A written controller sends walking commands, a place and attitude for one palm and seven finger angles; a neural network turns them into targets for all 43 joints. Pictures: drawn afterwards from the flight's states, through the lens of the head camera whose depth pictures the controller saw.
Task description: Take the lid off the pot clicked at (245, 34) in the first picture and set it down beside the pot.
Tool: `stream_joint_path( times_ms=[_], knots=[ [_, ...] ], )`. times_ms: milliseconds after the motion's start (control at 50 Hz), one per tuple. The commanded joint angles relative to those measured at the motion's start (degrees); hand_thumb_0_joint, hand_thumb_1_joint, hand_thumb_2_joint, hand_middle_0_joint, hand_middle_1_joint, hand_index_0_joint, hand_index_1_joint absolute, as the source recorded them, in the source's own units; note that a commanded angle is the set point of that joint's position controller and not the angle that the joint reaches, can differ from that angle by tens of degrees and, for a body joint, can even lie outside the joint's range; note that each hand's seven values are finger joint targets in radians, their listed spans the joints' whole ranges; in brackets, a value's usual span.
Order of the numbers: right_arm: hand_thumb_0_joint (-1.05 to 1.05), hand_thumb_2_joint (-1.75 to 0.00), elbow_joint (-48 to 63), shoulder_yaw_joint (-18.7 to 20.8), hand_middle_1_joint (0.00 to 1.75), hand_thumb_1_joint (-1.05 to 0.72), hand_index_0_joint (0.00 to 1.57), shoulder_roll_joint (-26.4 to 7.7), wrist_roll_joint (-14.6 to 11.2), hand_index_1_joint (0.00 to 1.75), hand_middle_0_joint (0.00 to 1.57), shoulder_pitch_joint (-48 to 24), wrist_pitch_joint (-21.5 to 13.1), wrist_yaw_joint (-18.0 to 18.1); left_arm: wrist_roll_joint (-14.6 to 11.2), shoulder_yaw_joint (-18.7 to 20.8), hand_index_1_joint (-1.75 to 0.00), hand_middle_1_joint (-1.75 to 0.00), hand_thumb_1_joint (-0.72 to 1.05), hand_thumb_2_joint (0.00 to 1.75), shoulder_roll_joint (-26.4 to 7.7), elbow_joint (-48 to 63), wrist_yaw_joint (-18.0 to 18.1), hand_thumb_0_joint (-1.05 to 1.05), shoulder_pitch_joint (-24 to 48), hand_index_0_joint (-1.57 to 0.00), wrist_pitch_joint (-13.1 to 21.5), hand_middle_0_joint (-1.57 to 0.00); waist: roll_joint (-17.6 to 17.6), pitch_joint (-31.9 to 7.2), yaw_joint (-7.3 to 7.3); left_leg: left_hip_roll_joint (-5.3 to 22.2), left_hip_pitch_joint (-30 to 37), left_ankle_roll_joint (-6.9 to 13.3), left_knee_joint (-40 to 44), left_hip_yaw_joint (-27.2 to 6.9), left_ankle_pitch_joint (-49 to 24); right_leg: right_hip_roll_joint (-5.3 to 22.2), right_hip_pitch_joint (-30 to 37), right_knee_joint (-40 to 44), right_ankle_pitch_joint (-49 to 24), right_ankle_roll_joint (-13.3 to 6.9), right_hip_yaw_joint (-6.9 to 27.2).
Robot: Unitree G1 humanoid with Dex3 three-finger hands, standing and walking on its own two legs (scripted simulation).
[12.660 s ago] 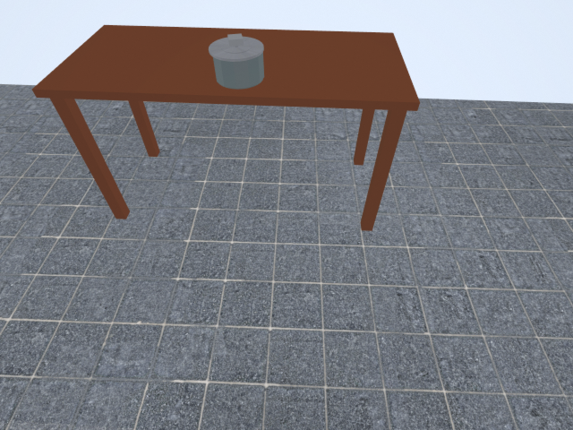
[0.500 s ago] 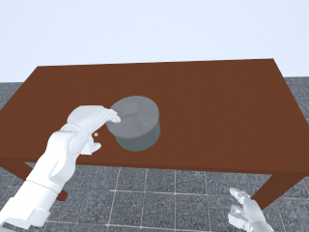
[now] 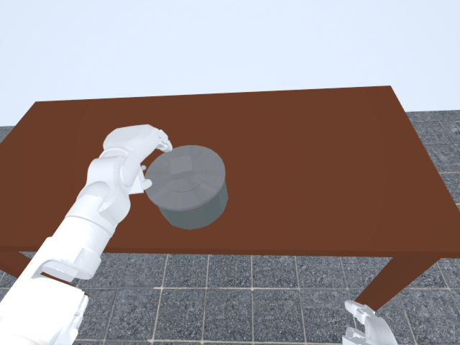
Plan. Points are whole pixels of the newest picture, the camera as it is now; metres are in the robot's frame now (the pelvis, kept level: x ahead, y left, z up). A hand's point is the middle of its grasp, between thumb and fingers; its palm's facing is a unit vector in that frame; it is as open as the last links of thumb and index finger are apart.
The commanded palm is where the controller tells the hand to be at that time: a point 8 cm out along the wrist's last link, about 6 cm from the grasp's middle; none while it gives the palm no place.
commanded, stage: move the open hand above the knob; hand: left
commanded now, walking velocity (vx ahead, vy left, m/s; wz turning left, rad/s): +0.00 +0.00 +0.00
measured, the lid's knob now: (182, 167) +0.46 +0.13 +0.03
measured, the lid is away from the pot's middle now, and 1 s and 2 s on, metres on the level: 0.00 0.00 0.00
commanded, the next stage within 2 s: lower the open fingers around the knob in 1.12 s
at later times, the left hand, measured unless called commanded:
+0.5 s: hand (173, 145) +0.46 +0.13 +0.10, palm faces -0.28 -0.06 -0.96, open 10.1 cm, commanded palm +0.44 +0.13 +0.17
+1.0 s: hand (172, 156) +0.43 +0.12 +0.10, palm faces -0.27 -0.04 -0.96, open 10.1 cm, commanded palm +0.42 +0.13 +0.17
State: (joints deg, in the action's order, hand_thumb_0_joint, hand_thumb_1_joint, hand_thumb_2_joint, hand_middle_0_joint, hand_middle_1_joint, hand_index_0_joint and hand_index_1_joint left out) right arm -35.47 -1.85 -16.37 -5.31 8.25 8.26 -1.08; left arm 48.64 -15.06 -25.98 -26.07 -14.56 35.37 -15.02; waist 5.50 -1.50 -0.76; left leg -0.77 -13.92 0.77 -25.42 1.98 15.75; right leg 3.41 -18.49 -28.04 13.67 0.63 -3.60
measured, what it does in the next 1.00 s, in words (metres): stands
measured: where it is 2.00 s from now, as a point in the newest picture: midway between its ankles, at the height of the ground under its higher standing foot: outside the picture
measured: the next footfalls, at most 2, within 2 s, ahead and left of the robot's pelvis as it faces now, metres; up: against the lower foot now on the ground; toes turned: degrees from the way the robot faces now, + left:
none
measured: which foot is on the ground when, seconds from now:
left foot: down 0.00-1.00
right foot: down 0.00-1.00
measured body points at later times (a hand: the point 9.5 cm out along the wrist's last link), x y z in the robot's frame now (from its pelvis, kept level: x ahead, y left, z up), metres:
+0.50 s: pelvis +0.01 +0.01 +0.00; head +0.05 -0.03 +0.45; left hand +0.47 +0.13 +0.15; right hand +0.14 -0.23 -0.14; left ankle -0.03 +0.11 -0.74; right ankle +0.00 -0.12 -0.74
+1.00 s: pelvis +0.00 +0.01 +0.00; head +0.03 -0.03 +0.45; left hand +0.44 +0.12 +0.15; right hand +0.16 -0.23 -0.13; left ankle -0.03 +0.11 -0.74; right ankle +0.00 -0.12 -0.74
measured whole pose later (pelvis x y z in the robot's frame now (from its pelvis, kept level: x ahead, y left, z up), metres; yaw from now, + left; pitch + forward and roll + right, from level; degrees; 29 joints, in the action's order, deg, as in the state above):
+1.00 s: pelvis +0.00 +0.01 +0.00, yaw +0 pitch +6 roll +1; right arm -36.4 -1.3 -15.3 -4.6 7.4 8.6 -0.1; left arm 49.6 -20.6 -20.4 -31.2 -14.6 43.5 -15.5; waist 4.9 -2.5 -1.4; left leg -1.3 -15.6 1.4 -26.0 2.1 16.0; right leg 3.9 -20.1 -28.5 13.8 1.0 -3.4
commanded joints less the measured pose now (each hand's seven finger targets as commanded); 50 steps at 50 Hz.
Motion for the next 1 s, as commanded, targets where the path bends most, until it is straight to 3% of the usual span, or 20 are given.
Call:
stream_joint_path(
  times_ms=[0, 40, 60, 120, 160, 220, 260, 300, 320, 340, 400, 440, 460, 500, 640, 720, 800, 900, 940, 980],
  knots=[
    [0.0, -0.9, 10.6, 2.9, 0.3, -0.9, 0.2, -5.7, 0.7, 0.3, 0.2, -8.2, -2.5, 0.5, 1.7, 5.5, -0.08, -0.08, -0.27, 1.36, -13.3, 21.5, -0.3, 0.0, 30.0, -0.82, 1.4, -0.82, -3.5, -26.1, -0.41, -1.6, 6.1, 2.5, 0.3, -2.3, -20.3, -1.5, 14.4, -0.1, -21.5, -2.3, 1.8],
    [0.0, -0.9, 10.3, 2.5, 0.3, -0.9, 0.2, -4.7, 1.5, 0.3, 0.2, -6.5, -3.9, 1.7, 2.0, 9.5, -0.08, -0.08, -0.27, 1.36, -19.1, 27.9, 0.2, 0.0, 37.7, -0.82, 3.6, -0.82, -1.1, -33.5, -0.59, -1.6, 10.3, 3.2, -0.5, -3.4, -26.5, -1.6, 17.8, -1.1, -25.6, -2.1, 2.3],
    [0.0, -0.9, 8.9, 2.6, 0.3, -0.9, 0.2, -5.0, 1.6, 0.3, 0.2, -4.9, -4.1, 2.1, 2.1, 12.7, -0.08, -0.08, -0.27, 1.36, -22.0, 23.9, 0.8, 0.0, 36.1, -0.82, 4.1, -0.82, -2.3, -31.6, -0.53, -1.2, 10.1, 3.0, -0.6, -3.7, -27.8, -1.8, 17.2, -0.8, -26.3, -2.2, 2.1],
    [0.0, -0.9, 5.6, 1.7, 0.3, -0.9, 0.2, -5.5, 0.4, 0.3, 0.2, -1.9, -3.0, 2.5, 1.4, 10.9, -0.08, -0.08, -0.27, 1.36, -16.0, 3.2, 2.3, 0.0, 25.5, -0.82, 3.0, -0.82, -9.3, -18.6, -0.77, -0.8, 2.1, 2.1, 1.1, -2.3, -21.1, -2.1, 12.9, 0.9, -22.5, -2.0, 0.6],
    [0.0, -0.9, 4.6, 1.4, 0.3, -0.9, 0.2, -5.5, -0.1, 0.3, 0.2, -2.8, -1.9, 1.9, 1.2, 4.4, -0.08, -0.08, -0.27, 1.36, -7.7, -5.6, 2.9, 0.0, 24.4, -0.82, 1.1, -0.82, -11.0, -11.0, -1.05, -0.6, -1.8, 1.3, 2.2, -1.2, -15.1, -2.0, 7.7, 1.4, -16.9, -1.8, -0.2],
    [0.0, -0.9, 7.0, 2.5, 0.3, -0.9, 0.2, -5.2, 0.3, 0.3, 0.2, -5.3, -1.4, 0.2, 1.3, -3.6, -0.08, -0.08, -0.27, 1.36, 1.6, 2.6, 2.0, 0.0, 30.8, -0.82, -0.6, -0.82, -5.1, -18.1, -1.66, -0.9, 2.7, 1.6, 0.6, -1.6, -18.6, -2.0, 6.6, -0.1, -18.8, -2.5, 0.1],
    [0.0, -0.9, 8.7, 3.2, 0.3, -0.9, 0.2, -4.6, 0.9, 0.3, 0.2, -5.9, -1.8, -0.3, 1.5, -3.1, -0.08, -0.08, -0.27, 1.36, -0.9, 12.9, 1.1, 0.0, 35.7, -0.82, 0.0, -0.82, -0.9, -27.6, -1.82, -0.8, 9.0, 2.1, -1.4, -2.9, -27.3, -1.8, 9.4, -1.3, -23.2, -2.5, 0.8],
    [0.0, -0.9, 7.5, 3.0, 0.3, -0.9, 0.2, -5.0, 1.3, 0.3, 0.2, -3.9, -1.9, 0.4, 2.3, 2.0, -0.08, -0.08, -0.27, 1.36, -7.9, 11.5, 1.0, 0.0, 40.3, -0.82, 0.4, -0.82, -2.8, -29.9, -2.28, -0.8, 9.5, 2.4, -1.7, -3.2, -28.3, -2.0, 11.0, -1.2, -24.9, -2.3, 1.2],
    [0.0, -0.9, 6.5, 2.8, 0.3, -0.9, 0.2, -5.6, 1.3, 0.3, 0.2, -2.7, -1.9, 1.1, 2.4, 7.3, -0.08, -0.08, -0.27, 1.36, -14.0, 8.5, 1.4, 0.0, 41.3, -0.82, 0.8, -0.82, -6.6, -28.1, -2.15, -0.8, 6.6, 2.5, -1.4, -3.2, -25.3, -2.2, 12.4, -0.7, -24.8, -2.3, 1.2],
    [0.0, -0.9, 5.5, 2.2, 0.3, -0.9, 0.2, -5.5, 1.2, 0.3, 0.2, -1.8, -2.0, 1.8, 3.2, 7.3, -0.08, -0.08, -0.27, 1.36, -14.6, 5.5, 1.8, 0.0, 43.7, -0.82, 1.0, -0.82, -6.9, -27.4, -2.25, -1.1, 5.1, 2.5, -0.4, -2.7, -23.1, -2.2, 12.9, -0.8, -24.3, -2.2, 1.1],
    [0.0, -0.9, 3.5, 1.7, 0.3, -0.9, 0.2, -5.2, 0.5, 0.3, 0.2, -0.7, -1.8, 2.7, 2.7, 6.6, -0.08, -0.08, -0.27, 1.36, -11.2, -6.5, 3.4, 0.0, 40.1, -0.82, 0.5, -0.82, -10.8, -19.8, -1.7, -0.8, 0.3, 2.2, 1.1, -1.4, -18.2, -2.0, 10.7, -0.1, -21.7, -1.9, 0.5],
    [0.0, -0.9, 4.6, 1.5, 0.3, -0.9, 0.2, -5.3, 0.8, 0.3, 0.2, -1.7, -1.7, 2.4, 2.5, 7.2, -0.08, -0.08, -0.27, 1.36, -10.8, -7.2, 4.1, 0.0, 36.4, -0.82, 0.6, -0.82, -9.2, -22.2, -0.39, -0.9, 0.3, 2.0, 1.3, -1.3, -20.0, -1.6, 12.5, -0.8, -23.0, -2.1, 0.9],
    [0.0, -0.9, 5.3, 1.7, 0.3, -0.9, 0.2, -4.7, 0.8, 0.3, 0.2, -2.3, -1.7, 1.9, 2.4, 2.9, -0.08, -0.08, -0.27, 1.36, -5.2, -6.7, 3.8, 0.0, 35.7, -0.82, 0.3, -0.82, -7.4, -22.8, -0.72, -1.0, 1.4, 1.9, 0.8, -1.3, -21.5, -1.6, 11.3, -1.1, -23.7, -2.2, 0.8],
    [0.0, -0.9, 6.1, 2.4, 0.3, -0.9, 0.2, -4.5, 0.9, 0.3, 0.2, -2.5, -1.6, 0.7, 2.6, -1.8, -0.08, -0.08, -0.27, 1.36, 0.2, -3.5, 3.0, 0.0, 35.7, -0.82, -0.2, -0.82, -5.1, -24.1, -1.55, -0.4, 4.3, 1.9, -0.3, -1.8, -26.3, -1.7, 9.1, -1.2, -24.6, -2.1, 0.6],
    [0.0, -0.9, 6.5, 2.7, 0.3, -0.9, 0.2, -4.9, 1.1, 0.3, 0.2, -1.8, -1.7, 1.1, 2.7, 5.3, -0.08, -0.08, -0.27, 1.36, -9.9, 7.0, 2.7, 0.0, 42.0, -0.82, 1.0, -0.82, -6.9, -28.6, -1.44, -0.5, 5.7, 2.9, -0.4, -2.2, -27.4, -1.8, 13.5, -0.7, -27.7, -2.0, 1.4],
    [0.0, -0.9, 5.5, 2.3, 0.3, -0.9, 0.2, -5.2, 0.7, 0.3, 0.2, -1.9, -1.9, 1.3, 2.5, 6.6, -0.08, -0.08, -0.27, 1.36, -9.5, -0.1, 3.9, 0.0, 34.0, -0.82, 0.3, -0.82, -9.8, -22.8, -0.43, -0.4, 2.1, 2.5, 0.4, -1.6, -24.1, -1.8, 12.7, -0.3, -26.1, -2.1, 0.9],
    [0.0, -0.9, 6.3, 2.3, 0.3, -0.9, 0.2, -4.6, 0.3, 0.3, 0.2, -4.2, -1.3, 0.4, 2.5, -0.9, -0.08, -0.08, -0.27, 1.36, -1.4, 0.6, 3.2, 0.0, 33.5, -0.82, -1.1, -0.82, -7.4, -21.2, -1.16, -0.4, 3.2, 2.1, 0.5, -1.5, -22.1, -1.9, 9.3, -0.4, -22.7, -2.2, 0.5],
    [0.0, -0.9, 6.9, 2.5, 0.3, -0.9, 0.2, -4.3, 0.7, 0.3, 0.2, -4.6, -1.6, 1.0, 2.3, 0.4, -0.08, -0.08, -0.27, 1.36, -4.9, 9.3, 2.3, 0.0, 41.4, -0.82, -0.6, -0.82, -4.2, -26.8, -1.88, -0.8, 7.2, 2.5, -0.1, -2.3, -22.8, -1.8, 10.6, -0.4, -22.8, -2.4, 1.0],
    [0.0, -0.9, 6.3, 2.3, 0.3, -0.9, 0.2, -4.5, 0.8, 0.3, 0.2, -4.1, -1.9, 1.7, 2.7, 4.3, -0.08, -0.08, -0.27, 1.36, -9.4, 7.1, 2.8, 0.0, 40.7, -0.82, -0.1, -0.82, -5.7, -26.2, -1.44, -0.8, 6.1, 2.6, 0.1, -2.2, -22.3, -1.9, 11.6, -0.3, -23.0, -2.4, 1.2],
    [0.0, -0.9, 5.3, 1.6, 0.3, -0.9, 0.2, -4.4, 0.4, 0.3, 0.2, -3.8, -1.7, 2.1, 2.7, 2.9, -0.08, -0.08, -0.27, 1.36, -6.8, -0.5, 3.1, 0.0, 37.1, -0.82, -0.6, -0.82, -8.5, -21.3, -1.39, -0.7, 3.1, 2.1, 1.0, -1.8, -18.5, -2.0, 10.0, 0.2, -20.3, -2.3, 0.7]
  ],
)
